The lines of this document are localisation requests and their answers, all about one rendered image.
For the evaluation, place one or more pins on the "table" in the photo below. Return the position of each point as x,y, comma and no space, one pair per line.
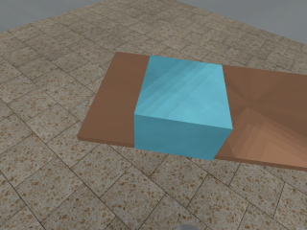
268,111

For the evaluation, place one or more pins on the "carton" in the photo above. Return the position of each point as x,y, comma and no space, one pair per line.
182,108

